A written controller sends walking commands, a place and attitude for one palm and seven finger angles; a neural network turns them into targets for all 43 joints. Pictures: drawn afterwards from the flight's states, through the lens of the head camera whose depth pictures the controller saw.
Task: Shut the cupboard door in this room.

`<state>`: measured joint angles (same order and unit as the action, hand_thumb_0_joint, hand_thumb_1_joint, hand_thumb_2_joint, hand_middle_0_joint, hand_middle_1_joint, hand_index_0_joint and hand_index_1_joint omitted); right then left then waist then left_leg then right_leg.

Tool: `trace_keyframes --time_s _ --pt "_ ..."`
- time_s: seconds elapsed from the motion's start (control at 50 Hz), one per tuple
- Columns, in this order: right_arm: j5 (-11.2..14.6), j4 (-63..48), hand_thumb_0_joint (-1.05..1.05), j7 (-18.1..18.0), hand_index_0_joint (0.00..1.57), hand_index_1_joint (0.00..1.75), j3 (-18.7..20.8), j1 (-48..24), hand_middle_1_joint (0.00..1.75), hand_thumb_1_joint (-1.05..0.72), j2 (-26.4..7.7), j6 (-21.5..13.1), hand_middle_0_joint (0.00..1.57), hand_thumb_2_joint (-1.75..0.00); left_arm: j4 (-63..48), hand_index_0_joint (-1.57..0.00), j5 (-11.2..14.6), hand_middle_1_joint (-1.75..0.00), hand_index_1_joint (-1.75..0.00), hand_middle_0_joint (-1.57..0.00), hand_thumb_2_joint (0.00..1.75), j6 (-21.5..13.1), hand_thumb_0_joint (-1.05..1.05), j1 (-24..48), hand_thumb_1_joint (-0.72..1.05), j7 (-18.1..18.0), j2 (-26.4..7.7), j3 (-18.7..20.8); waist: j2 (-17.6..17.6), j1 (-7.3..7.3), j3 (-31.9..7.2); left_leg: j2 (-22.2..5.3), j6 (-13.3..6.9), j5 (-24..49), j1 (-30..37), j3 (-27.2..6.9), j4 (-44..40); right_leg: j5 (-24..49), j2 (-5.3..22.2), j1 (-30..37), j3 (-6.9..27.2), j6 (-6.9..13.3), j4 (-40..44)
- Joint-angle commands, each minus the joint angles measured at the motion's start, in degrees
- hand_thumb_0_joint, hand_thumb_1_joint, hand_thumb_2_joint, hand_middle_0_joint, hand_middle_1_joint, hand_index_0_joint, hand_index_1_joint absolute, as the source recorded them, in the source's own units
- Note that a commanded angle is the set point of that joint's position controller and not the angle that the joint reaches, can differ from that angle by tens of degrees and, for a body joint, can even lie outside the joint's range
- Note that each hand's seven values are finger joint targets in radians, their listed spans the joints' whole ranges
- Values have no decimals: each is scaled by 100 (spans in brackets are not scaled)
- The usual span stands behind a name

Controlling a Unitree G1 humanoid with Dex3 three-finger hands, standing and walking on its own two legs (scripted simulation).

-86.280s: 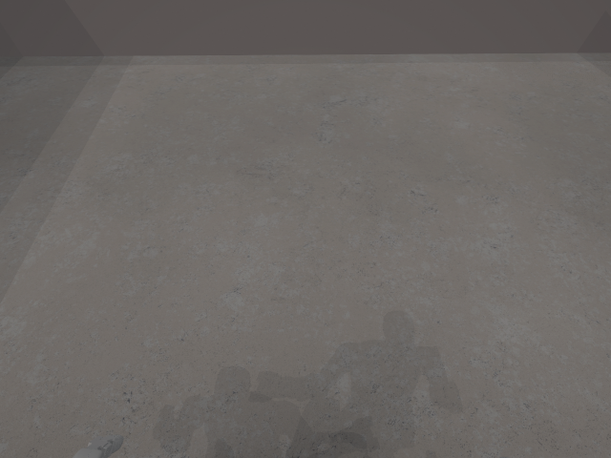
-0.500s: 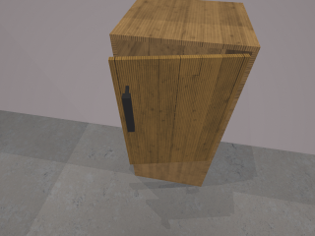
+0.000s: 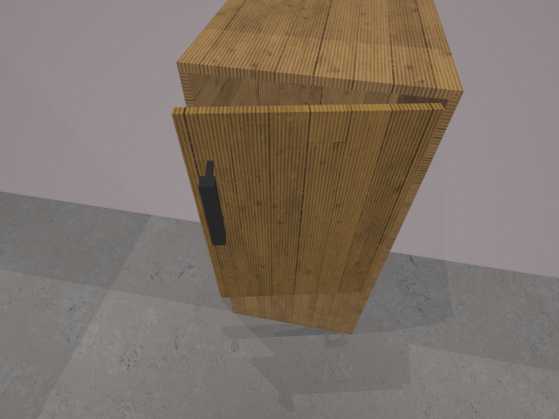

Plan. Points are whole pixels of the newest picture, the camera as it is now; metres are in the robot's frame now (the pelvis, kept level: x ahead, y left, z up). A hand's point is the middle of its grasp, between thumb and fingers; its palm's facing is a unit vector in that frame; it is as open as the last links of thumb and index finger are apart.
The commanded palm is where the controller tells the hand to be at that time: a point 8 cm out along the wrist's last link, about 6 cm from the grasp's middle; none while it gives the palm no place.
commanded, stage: raise the hand and make a fist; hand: left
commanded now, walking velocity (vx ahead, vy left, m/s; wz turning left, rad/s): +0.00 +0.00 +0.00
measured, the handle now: (214, 204) +0.46 +0.15 +0.02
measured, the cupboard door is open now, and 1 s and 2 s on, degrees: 13 13 13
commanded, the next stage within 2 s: bring the fist close to the handle in 1.98 s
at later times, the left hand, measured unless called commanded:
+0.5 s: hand out of the picture +0.11 +0.18 -0.09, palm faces +0.19 -0.98 +0.00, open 6.1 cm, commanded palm +0.11 +0.23 -0.05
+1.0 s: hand (128, 389) +0.16 +0.21 +0.00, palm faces +0.21 -0.98 -0.06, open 3.8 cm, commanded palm +0.13 +0.24 -0.01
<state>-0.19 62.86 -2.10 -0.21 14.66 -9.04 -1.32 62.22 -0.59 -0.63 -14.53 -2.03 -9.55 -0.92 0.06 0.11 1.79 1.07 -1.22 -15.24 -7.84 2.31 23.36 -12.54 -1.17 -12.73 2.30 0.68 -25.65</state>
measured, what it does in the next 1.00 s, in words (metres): lowers itself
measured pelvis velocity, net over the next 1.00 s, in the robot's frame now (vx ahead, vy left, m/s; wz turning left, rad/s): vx -0.03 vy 0.00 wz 0.08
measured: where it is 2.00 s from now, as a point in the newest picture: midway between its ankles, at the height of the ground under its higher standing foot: outside the picture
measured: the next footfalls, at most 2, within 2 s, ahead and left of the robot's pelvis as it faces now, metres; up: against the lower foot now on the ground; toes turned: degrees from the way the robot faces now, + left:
none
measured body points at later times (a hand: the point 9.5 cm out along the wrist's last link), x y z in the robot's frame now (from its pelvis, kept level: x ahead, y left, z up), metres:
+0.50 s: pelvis -0.03 -0.02 -0.09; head +0.03 +0.00 +0.36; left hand +0.10 +0.23 -0.08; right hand +0.24 -0.25 -0.11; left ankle -0.03 +0.10 -0.74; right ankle +0.01 -0.11 -0.74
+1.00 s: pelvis -0.03 +0.00 -0.09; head +0.02 +0.00 +0.36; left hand +0.14 +0.26 +0.00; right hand +0.13 -0.24 -0.17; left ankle -0.03 +0.10 -0.74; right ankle +0.01 -0.11 -0.74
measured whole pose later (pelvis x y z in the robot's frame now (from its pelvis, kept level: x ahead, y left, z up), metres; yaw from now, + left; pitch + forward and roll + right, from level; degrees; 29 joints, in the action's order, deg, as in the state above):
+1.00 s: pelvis -0.03 +0.00 -0.09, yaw +4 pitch +13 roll -2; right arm 1.0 29.9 -3.5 0.5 18.9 -14.6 -10.9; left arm -9.5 16.1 -24.9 -28.8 7.8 -12.1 9.5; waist -1.7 0.7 -7.5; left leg 1.4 -0.8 -31.0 -47.3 -2.4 65.2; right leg -27.2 -0.4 -48.5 -3.5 1.3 -62.4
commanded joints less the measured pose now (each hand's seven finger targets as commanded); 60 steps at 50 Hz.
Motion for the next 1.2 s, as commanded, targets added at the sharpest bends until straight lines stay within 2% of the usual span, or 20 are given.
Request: trace_keyframes --time_s 0.0,0.04,0.06,0.08,0.1,0.12,0.14,0.18,0.26,0.32,0.4,0.5,0.56,0.62,0.74,0.82,0.92,1.0,1.1,1.18 --pt "-24 -127 0 -9 20 30 75 369 30 -90 -514 -94 20 -90 -177 -20 1 -30 -30 -20 90 -92 0 -291 90 -7 -543 111 92 -38 25 -651 -82 1034 -156 -521 -403 1238 613 213 546 205 327" --pt "32 -442 0 47 20 30 114 -187 30 -90 -748 -114 20 -90 91 -20 -50 -30 -30 -20 90 -188 0 -958 90 -245 -707 178 304 258 -225 -805 84 1238 -337 -255 746 3089 974 417 615 34 205" --pt "0 -2294 0 -617 20 30 472 541 30 -90 -2048 -1187 20 -90 -9227 -20 632 -30 -30 -20 90 -1775 0 4260 90 -313 -4308 2858 -275 -705 -2343 -537 -101 2350 1205 -420 668 2116 428 574 385 41 -704" --pt "237 -2209 0 -585 20 30 44 -301 30 -90 -1009 -1538 20 -90 -7423 -22 710 -32 -32 -22 90 -1219 0 366 90 -339 -1136 348 -1916 -227 -2845 -91 -67 2639 1030 -68 717 1273 -37 191 -197 74 -1062" --pt "153 -2020 0 -546 20 30 55 -387 30 -90 -1182 -1699 20 -90 -7256 -24 1020 -34 -34 -24 90 -944 0 145 90 -595 -1211 868 -1589 40 -2599 -278 172 2995 885 -140 468 659 -7 147 -449 106 -582" --pt "243 -1951 0 -345 20 30 33 -408 30 -90 -775 -1769 20 -90 -5737 -25 1006 -36 -36 -25 90 -397 0 -1219 90 -453 576 -204 -939 -134 -1287 -325 201 2315 56 -285 285 364 119 -361 -638 7 -515" --pt "253 -2236 0 -225 20 30 251 -276 30 -90 -1197 -1848 20 -90 -6513 -27 1022 -38 -38 -27 90 -662 0 111 90 -527 -196 258 -659 -345 -377 -226 202 1141 -708 -538 457 300 183 -708 -518 23 -468" --pt "122 -2564 0 -151 20 30 360 -399 30 -90 -1148 -1915 20 -90 -5500 -31 1007 -42 -42 -31 90 -1278 0 -823 90 -270 -57 492 781 -216 495 -83 120 100 -1834 -536 883 -588 170 -1583 -678 -1 -628" --pt "-9 -3170 0 173 20 30 554 -576 30 -90 -1025 -1873 20 -90 -4898 -38 1508 -50 -50 -38 90 -2965 0 -3013 90 1064 120 959 1900 441 -418 150 276 51 -3049 -284 2112 -101 254 -1712 -427 9 -1721" --pt "22 -3657 0 310 20 30 636 -770 30 -90 -1115 -1721 20 -90 -4977 -44 1593 -56 -56 -44 90 -3682 0 -2912 90 1969 -333 1287 860 501 -894 275 265 -27 -3629 -140 2807 399 389 -1805 -39 83 -2410" --pt "18 -4268 0 190 20 30 581 -841 30 -90 -1116 -1635 20 -90 -7012 -51 1700 -64 -64 -51 90 -3571 0 -1312 90 1846 -994 1611 -667 446 -1931 244 99 -177 -3729 -85 3299 -558 248 -2358 133 167 -2908" --pt "-35 -4212 0 23 20 30 460 -490 30 -90 -1155 -1630 20 -90 -9334 -60 1682 -74 -74 -60 90 -4140 0 -70 90 1401 -829 1013 -831 -173 -2755 29 -61 73 -3253 -466 3900 -266 44 -3130 5 159 -3275" --pt "-6 -4054 0 -82 20 30 400 -387 30 -90 -1238 -1642 20 -90 -8882 -66 1659 -80 -80 -66 90 -4031 0 -207 90 1669 -551 473 -508 -452 -2271 -52 -99 -211 -3580 -552 4066 -533 -5 -3439 -136 131 -3256" --pt "129 -4125 0 -186 20 30 358 -321 30 -90 -1262 -1489 20 -90 -7807 -71 1615 -86 -86 -71 90 -3063 0 -770 90 1980 -754 593 39 -371 -1900 -24 -89 -692 -4112 -539 3930 -1199 37 -3190 -82 65 -2894" --pt "316 -4767 0 -222 20 30 284 -679 30 -90 -1006 -1005 20 -90 -7855 -82 1909 -98 -98 -82 90 -1026 0 -1689 90 1737 -1230 1775 539 449 -2333 118 -4 -490 -4126 -351 3308 -1284 281 -1621 201 -86 -2299" --pt "162 -4608 0 -233 20 30 241 -508 30 -90 -864 -1109 20 -90 -8594 -90 1916 -106 -106 -90 90 -1856 0 -1235 90 872 -1100 2014 311 433 -2246 2 44 -105 -3869 -479 3145 -392 145 -1740 -126 -1 -2655" --pt "56 -4306 0 -123 20 30 235 -267 30 -90 -1099 -1396 20 -90 -8317 -99 1588 -116 -116 -99 90 -2974 0 -939 90 1053 -589 809 -208 -131 -1637 -43 19 -464 -3663 -550 3197 -954 70 -2913 -427 85 -2840" --pt "184 -4367 0 -202 20 30 284 -149 30 -90 -1287 -1477 20 -90 -7907 -106 1608 -124 -124 -106 90 -2666 0 -1201 90 1582 -852 706 -121 -150 -1593 1 -23 -940 -3627 -604 2959 -1574 97 -2743 -297 101 -2436" --pt "182 -4551 0 -282 20 30 277 -218 30 -90 -1178 -1280 20 -90 -8544 -115 1722 -134 -134 -115 90 -2200 0 -1131 90 1228 -1524 1769 -279 279 -2099 25 8 -477 -3253 -568 2601 -1057 41 -2029 -464 124 -2472" --pt "136 -4557 0 -212 20 30 194 -167 30 -90 -1087 -1192 20 -90 -8630 -123 1820 -142 -142 -123 90 -2303 0 -1011 90 863 -1008 1553 -395 161 -1870 -14 100 30 -2982 -581 2558 -379 -21 -2084 -646 122 -2570"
